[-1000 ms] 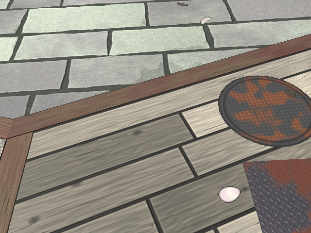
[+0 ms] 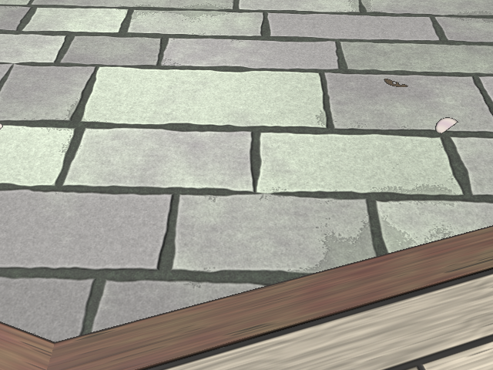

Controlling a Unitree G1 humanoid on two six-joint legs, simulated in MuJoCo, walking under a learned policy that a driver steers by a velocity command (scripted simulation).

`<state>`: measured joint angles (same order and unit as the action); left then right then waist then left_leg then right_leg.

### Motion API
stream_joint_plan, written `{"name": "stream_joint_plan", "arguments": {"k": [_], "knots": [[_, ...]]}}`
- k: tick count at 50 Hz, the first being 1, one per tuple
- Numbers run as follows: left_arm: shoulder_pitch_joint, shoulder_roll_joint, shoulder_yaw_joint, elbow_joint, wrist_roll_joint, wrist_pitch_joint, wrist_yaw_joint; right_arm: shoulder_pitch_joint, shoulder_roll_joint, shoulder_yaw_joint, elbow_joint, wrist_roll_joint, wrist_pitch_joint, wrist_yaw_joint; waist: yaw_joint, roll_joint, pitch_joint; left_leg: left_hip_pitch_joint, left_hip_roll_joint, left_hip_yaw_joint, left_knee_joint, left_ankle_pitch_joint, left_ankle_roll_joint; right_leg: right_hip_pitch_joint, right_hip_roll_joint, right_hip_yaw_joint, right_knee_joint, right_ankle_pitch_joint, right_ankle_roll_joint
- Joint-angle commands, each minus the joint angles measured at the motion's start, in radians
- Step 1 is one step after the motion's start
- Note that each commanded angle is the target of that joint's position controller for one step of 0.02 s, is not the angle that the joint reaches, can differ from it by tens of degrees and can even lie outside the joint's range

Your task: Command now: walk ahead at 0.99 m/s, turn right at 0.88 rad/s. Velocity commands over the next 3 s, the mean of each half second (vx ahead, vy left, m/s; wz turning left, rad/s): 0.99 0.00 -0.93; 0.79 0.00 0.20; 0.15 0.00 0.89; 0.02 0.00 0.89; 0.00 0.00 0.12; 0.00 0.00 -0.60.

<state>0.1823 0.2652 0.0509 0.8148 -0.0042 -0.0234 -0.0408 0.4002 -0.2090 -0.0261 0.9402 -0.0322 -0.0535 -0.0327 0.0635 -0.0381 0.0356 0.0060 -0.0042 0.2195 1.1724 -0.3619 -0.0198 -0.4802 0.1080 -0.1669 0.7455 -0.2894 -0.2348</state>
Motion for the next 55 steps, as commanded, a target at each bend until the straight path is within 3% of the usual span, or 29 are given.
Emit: {"name": "stream_joint_plan", "arguments": {"k": [1,2,3,6,7,9,12,15,16,17,18,19,20,21,23,27,30,32,36,38,39,40,41,42,44,45,48,51,55], "knots": [[0.271,0.231,0.075,0.051,0.021,0.015,0.029,-0.201,-0.084,0.013,-0.304,-0.004,-0.089,0.031,0.023,-0.081,-0.156,-0.928,-0.03,-0.343,0.555,-0.079,0.021,0.737,-0.348,0.991,-0.47,-0.127,-0.299],[0.245,0.153,0.06,0.052,0.033,0.009,0.037,-0.216,-0.14,0.004,-0.287,-0.007,-0.101,0.036,-0.02,0.094,-0.024,-0.916,0.022,-0.342,0.445,-0.007,0.023,0.574,-0.343,0.956,-0.554,-0.234,-0.239],[0.199,0.131,0.051,0.051,0.029,-0.001,0.038,-0.238,-0.144,0.004,-0.282,-0.025,-0.092,0.035,-0.07,0.17,0.035,-0.863,0.056,-0.333,0.362,0.015,0.012,0.428,-0.301,0.869,-0.566,-0.205,-0.187],[0.144,0.133,0.036,0.028,0.008,-0.057,0.045,-0.273,-0.108,0.029,-0.304,-0.057,-0.022,0.042,-0.129,0.18,0.087,-0.69,0.124,-0.284,0.116,0.065,-0.042,0.092,-0.15,0.64,-0.594,-0.066,-0.129],[0.15,0.167,0.045,0.015,0.01,-0.072,0.045,-0.326,-0.114,0.033,-0.336,-0.051,-0.014,0.047,-0.115,0.142,0.1,-0.641,0.135,-0.261,-0.005,0.115,-0.059,0.024,-0.135,0.622,-0.618,0.014,-0.136],[0.201,0.157,0.05,0.023,0.007,-0.082,0.043,-0.458,-0.109,0.043,-0.383,-0.024,-0.017,0.053,-0.053,0.125,0.116,-0.568,0.13,-0.234,-0.261,0.274,-0.067,0.022,-0.084,0.538,-0.588,0.24,-0.094],[0.264,0.191,0.07,0.026,-0.006,-0.074,0.027,-0.519,-0.083,0.056,-0.416,0.006,-0.019,0.051,0.031,0.021,0.033,-0.479,0.061,-0.2,-0.506,0.461,-0.032,0.179,-0.08,0.528,-0.526,0.485,-0.032],[0.257,0.209,0.082,0.016,0.001,-0.07,0.03,-0.481,-0.137,0.036,-0.417,0.006,-0.029,0.038,0.019,-0.019,-0.039,-0.353,-0.001,-0.223,-0.668,0.423,-0.004,0.339,-0.095,0.553,-0.4,0.662,0.03],[0.241,0.233,0.087,0.01,0.007,-0.071,0.03,-0.385,-0.186,0.015,-0.391,0.009,-0.034,0.028,-0.03,-0.022,-0.114,-0.239,-0.026,-0.236,-0.67,0.359,0.007,0.381,-0.095,0.558,-0.271,0.786,0.055],[0.185,0.276,0.095,-0.004,0.012,-0.074,0.026,-0.212,-0.236,-0.011,-0.352,0.015,-0.04,0.016,-0.144,-0.027,-0.21,-0.059,-0.021,-0.239,-0.664,0.283,0.016,0.354,-0.085,0.548,-0.07,0.814,0.075],[0.115,0.245,0.088,-0.029,0.016,-0.084,0.023,0.023,-0.295,-0.04,-0.296,0.004,-0.045,-0.002,-0.268,-0.01,-0.313,0.199,0.059,-0.287,-0.605,0.165,0.031,0.205,-0.05,0.514,0.195,0.693,0.09],[0.084,0.051,0.036,-0.073,0.026,-0.092,0.029,0.208,-0.342,-0.057,-0.251,-0.029,-0.047,-0.015,-0.287,0.22,-0.394,0.402,0.327,-0.556,-0.62,-0.129,0.025,-0.017,0.011,0.431,0.548,-0.157,0.078],[0.246,0.024,0.01,-0.148,-0.04,-0.086,0.029,0.043,-0.415,-0.074,-0.283,-0.049,-0.043,-0.001,-0.106,0.528,-0.495,0.446,0.53,-1.202,-0.907,-0.365,0.14,-0.263,0.035,0.337,0.736,-0.213,0.101],[0.177,0.11,0.014,-0.094,-0.002,-0.058,0.042,-0.105,-0.278,-0.063,-0.323,-0.043,-0.033,0.01,-0.114,0.265,-0.318,0.282,0.455,-1.096,-0.944,-0.588,0.163,-0.335,-0.067,0.299,0.769,-0.073,0.099],[0.067,0.126,0.022,-0.104,0.032,-0.038,0.013,-0.132,-0.171,-0.036,-0.286,-0.033,-0.028,0.02,-0.112,0.064,-0.13,0.039,0.347,-0.724,-0.921,-0.208,0.139,-0.294,-0.131,0.258,0.669,0.028,0.121],[-0.01,0.027,-0.017,-0.185,0.051,-0.01,-0.029,-0.006,-0.114,-0.02,-0.151,0.0,-0.069,0.04,-0.063,0.133,-0.039,-0.1,0.271,-0.46,-0.966,0.119,0.127,-0.313,-0.177,0.296,0.583,0.039,0.128],[-0.131,0.058,-0.03,-0.248,0.057,-0.014,-0.031,0.001,-0.153,-0.025,-0.128,0.006,-0.087,0.046,-0.05,0.107,0.031,-0.164,0.245,-0.362,-1.058,0.194,0.162,-0.346,-0.148,0.313,0.388,0.126,0.144],[-0.215,0.077,-0.045,-0.281,0.056,-0.026,-0.046,-0.001,-0.177,-0.029,-0.116,0.018,-0.08,0.046,-0.039,0.092,0.078,-0.221,0.2,-0.283,-1.133,0.285,0.162,-0.231,-0.167,0.188,0.112,0.228,0.152],[-0.26,0.078,-0.056,-0.273,0.046,-0.044,-0.042,0.07,-0.279,-0.048,-0.083,0.023,-0.07,0.051,-0.052,0.107,0.056,-0.154,0.218,-0.245,-1.099,0.779,0.166,0.064,-0.112,0.102,-0.092,0.224,0.141],[-0.037,0.131,-0.029,-0.201,0.061,-0.059,-0.008,0.094,-0.318,-0.055,-0.059,0.023,-0.058,0.042,0.055,0.131,-0.097,-0.074,0.2,-0.228,-0.739,1.125,0.139,0.322,-0.04,0.104,-0.168,0.141,0.126],[0.123,0.163,-0.013,-0.152,0.079,-0.072,0.011,0.087,-0.305,-0.051,-0.06,0.036,-0.056,0.04,0.135,0.133,-0.179,-0.197,0.149,-0.22,-0.472,0.973,0.112,0.553,-0.102,0.153,-0.225,0.235,0.122],[0.244,0.247,0.009,-0.132,0.109,-0.079,0.035,0.12,-0.186,-0.026,-0.093,0.034,-0.055,0.043,0.124,-0.006,-0.328,-0.402,0.064,-0.205,-0.121,0.338,0.098,0.794,-0.382,0.399,-0.196,0.245,0.113],[0.232,0.302,0.023,-0.161,0.104,-0.07,0.041,0.241,-0.089,-0.011,-0.13,0.078,-0.042,0.026,0.035,-0.191,-0.527,-0.615,-0.028,-0.243,0.229,-0.182,0.08,0.947,-0.673,0.811,-0.248,0.542,0.024],[0.2,0.243,0.025,-0.165,0.061,-0.058,0.038,0.14,-0.192,-0.04,-0.138,0.057,-0.025,0.012,0.054,-0.052,-0.476,-0.659,0.01,-0.277,0.281,-0.092,0.08,0.826,-0.616,0.711,-0.242,0.745,0.003],[0.105,0.092,-0.012,-0.136,0.037,-0.069,0.034,0.046,-0.144,-0.038,-0.141,0.04,-0.01,0.019,-0.012,-0.048,-0.182,-0.716,0.066,-0.257,0.16,-0.035,0.063,0.575,-0.491,0.408,-0.278,0.861,0.052],[0.082,0.062,-0.019,-0.131,0.031,-0.072,0.041,0.046,-0.135,-0.044,-0.134,0.027,0.008,0.027,-0.041,-0.088,-0.128,-0.691,0.081,-0.259,0.111,-0.02,0.05,0.489,-0.452,0.333,-0.32,0.83,0.079],[0.048,0.064,-0.014,-0.113,0.017,-0.083,0.051,0.024,-0.091,-0.052,-0.164,0.012,0.059,0.047,-0.111,-0.089,-0.079,-0.633,0.07,-0.233,0.038,0.022,0.027,0.343,-0.447,0.201,-0.404,0.849,0.08],[-0.04,0.061,-0.009,-0.11,0.006,-0.088,0.062,-0.083,-0.06,-0.039,-0.229,0.002,0.067,0.07,-0.147,-0.1,-0.029,-0.581,0.076,-0.189,-0.227,0.232,0.04,0.246,-0.384,0.03,-0.447,0.748,0.105],[-0.026,0.112,0.017,-0.099,-0.008,-0.089,0.066,-0.096,-0.09,-0.041,-0.237,-0.002,0.073,0.1,-0.149,-0.064,-0.067,-0.343,0.001,-0.09,-0.483,0.438,0.084,0.247,-0.363,-0.078,-0.327,0.712,0.164]]}}
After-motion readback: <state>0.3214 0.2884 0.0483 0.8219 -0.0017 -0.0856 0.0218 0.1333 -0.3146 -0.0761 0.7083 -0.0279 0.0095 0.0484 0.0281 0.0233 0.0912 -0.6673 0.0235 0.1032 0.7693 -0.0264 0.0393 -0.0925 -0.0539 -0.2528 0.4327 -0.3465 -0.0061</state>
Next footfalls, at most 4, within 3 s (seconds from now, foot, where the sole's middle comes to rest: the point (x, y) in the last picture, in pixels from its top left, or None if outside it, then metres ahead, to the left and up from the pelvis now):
0.36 left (224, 337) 0.58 0.11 -0.73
0.80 right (368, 282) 0.77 -0.29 -0.73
1.18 left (331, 200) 1.08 -0.20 -0.73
1.68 right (381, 203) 1.08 -0.37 -0.73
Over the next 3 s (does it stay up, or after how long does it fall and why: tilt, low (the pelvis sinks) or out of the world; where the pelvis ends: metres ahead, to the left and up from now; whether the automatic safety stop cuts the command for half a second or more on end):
stays up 0.91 -0.29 0.05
